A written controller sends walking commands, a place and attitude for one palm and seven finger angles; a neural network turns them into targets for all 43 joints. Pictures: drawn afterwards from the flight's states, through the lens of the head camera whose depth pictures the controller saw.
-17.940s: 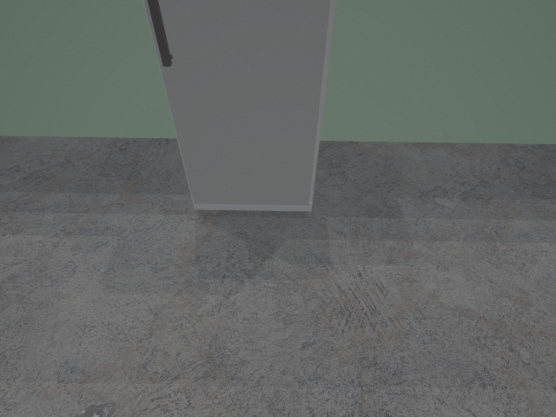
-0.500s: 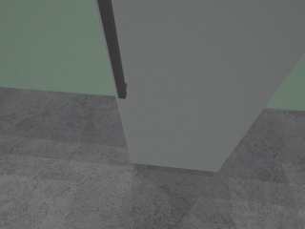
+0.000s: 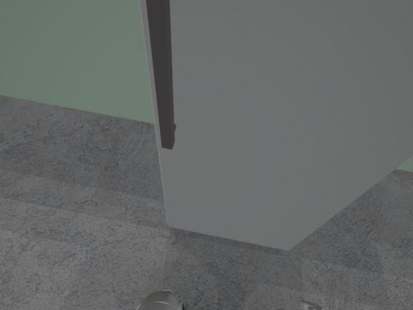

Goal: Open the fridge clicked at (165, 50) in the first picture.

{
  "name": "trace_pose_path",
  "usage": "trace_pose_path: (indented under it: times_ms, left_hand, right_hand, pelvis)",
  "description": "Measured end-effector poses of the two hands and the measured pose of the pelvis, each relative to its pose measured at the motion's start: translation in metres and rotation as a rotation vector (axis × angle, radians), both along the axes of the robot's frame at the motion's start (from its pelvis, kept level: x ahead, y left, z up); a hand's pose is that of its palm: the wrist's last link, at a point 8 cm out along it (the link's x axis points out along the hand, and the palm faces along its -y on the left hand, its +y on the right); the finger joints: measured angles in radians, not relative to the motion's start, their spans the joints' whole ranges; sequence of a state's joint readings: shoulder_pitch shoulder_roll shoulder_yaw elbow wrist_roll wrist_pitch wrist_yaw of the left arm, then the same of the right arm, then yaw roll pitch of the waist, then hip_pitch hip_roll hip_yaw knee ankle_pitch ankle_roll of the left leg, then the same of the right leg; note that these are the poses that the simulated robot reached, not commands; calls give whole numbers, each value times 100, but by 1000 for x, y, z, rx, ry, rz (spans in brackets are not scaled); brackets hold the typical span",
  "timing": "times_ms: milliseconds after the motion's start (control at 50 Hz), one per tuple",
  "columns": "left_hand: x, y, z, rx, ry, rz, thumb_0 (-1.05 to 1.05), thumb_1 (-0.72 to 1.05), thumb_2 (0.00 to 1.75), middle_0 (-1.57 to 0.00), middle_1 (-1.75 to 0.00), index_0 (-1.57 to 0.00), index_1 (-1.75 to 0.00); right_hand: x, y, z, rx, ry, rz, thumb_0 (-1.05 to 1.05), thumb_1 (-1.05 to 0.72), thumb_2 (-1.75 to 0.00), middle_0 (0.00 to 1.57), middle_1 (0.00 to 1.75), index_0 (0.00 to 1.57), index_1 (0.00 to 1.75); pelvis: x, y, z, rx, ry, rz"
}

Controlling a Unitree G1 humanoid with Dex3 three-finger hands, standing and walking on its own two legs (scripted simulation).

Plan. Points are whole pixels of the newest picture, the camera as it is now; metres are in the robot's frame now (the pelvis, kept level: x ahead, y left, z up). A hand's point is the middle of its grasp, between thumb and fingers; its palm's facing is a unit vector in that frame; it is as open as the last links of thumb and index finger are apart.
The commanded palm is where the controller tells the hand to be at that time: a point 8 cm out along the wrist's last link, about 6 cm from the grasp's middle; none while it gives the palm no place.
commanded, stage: come to a stop and stand still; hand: left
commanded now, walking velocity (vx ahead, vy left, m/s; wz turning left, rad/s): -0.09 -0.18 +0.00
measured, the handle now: (166, 64) +0.45 +0.13 +0.22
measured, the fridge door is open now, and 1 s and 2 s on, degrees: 0 0 0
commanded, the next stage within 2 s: look again from close up in 1.28 s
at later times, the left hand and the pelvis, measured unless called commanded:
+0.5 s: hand out of the picture -0.02 +0.15 -0.15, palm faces +0.00 -0.97 -0.23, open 7.4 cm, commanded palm none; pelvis -0.06 -0.03 +0.02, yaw -2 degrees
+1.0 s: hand out of the picture -0.14 +0.13 -0.17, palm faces +0.13 -0.98 -0.16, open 7.4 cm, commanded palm none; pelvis -0.06 -0.01 +0.01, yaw +0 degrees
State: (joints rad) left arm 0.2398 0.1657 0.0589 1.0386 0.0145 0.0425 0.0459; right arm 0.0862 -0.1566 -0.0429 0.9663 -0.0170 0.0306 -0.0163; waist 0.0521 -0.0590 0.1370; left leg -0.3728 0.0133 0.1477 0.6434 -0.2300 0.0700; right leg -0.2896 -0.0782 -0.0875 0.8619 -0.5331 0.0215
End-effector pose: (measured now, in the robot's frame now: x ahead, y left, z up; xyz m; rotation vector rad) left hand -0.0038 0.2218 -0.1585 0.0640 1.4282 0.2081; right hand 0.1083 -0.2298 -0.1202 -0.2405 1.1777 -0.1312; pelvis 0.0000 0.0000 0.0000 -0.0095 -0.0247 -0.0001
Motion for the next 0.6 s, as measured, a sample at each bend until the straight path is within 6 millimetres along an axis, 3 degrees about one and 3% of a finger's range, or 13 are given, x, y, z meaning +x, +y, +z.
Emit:
trace_pose_path:
  times_ms: [80, 160, 260, 340, 440, 520, 600]
  left_hand:
    - [16, 22, 8, 35, -27, -38, 0, 90, 90, -20, -30, -20, -30]
    - [28, 37, 19, 64, -65, -72, 0, 91, 90, -20, -30, -20, -29]
    - [31, 40, 29, 73, -92, -113, 0, 91, 90, -20, -30, -20, -29]
    - [25, 28, 34, 64, -103, -136, 0, 91, 90, -20, -30, -20, -29]
    - [4, 0, 40, 55, -115, -137, 0, 91, 90, -20, -30, -20, -29]
    - [-35, -26, 41, 63, -86, -114, 0, 91, 90, -20, -30, -20, -29]
    - [-70, -48, 48, 50, -24, -80, 0, 90, 90, -20, -30, -20, -30]
  right_hand:
    - [-4, 13, 7, 7, -21, -10, 1, -91, -90, 20, 30, 20, 30]
    - [-21, 23, 11, 29, -26, -41, 1, -91, -90, 20, 30, 20, 30]
    - [-55, 13, 17, 19, -22, -102, -1, -93, -90, 21, 30, 21, 30]
    - [-95, -4, 15, 12, 33, -135, -1, -93, -90, 21, 30, 21, 30]
    - [-154, -26, 4, 33, 140, -168, 0, -92, -90, 20, 30, 20, 30]
    - [-195, -41, -8, 68, 227, -193, 0, -91, -90, 20, 30, 20, 30]
    - [-219, -46, -6, 103, 285, -193, 1, -91, -90, 20, 30, 20, 30]
  pelvis:
    - [-7, 8, 7, -12, 12, -23]
    - [-15, 10, 13, -17, 32, -35]
    - [-26, 8, 19, -22, 45, -50]
    - [-36, 1, 21, -26, 44, -46]
    - [-51, -17, 21, -6, 38, -31]
    - [-63, -35, 20, 36, 21, -25]
    - [-64, -46, 27, 54, 17, -29]
